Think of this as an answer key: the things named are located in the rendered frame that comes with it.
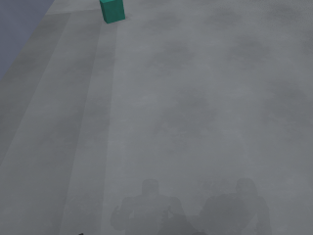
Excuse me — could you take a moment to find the carton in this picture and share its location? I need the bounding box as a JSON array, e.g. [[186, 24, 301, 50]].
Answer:
[[99, 0, 125, 24]]

